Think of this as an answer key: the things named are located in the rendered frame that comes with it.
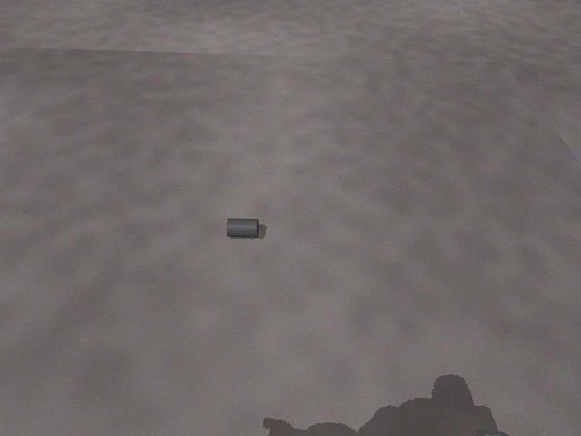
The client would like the can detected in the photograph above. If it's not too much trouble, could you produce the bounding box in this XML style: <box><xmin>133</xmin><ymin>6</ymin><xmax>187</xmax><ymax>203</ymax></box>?
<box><xmin>227</xmin><ymin>219</ymin><xmax>259</xmax><ymax>237</ymax></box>

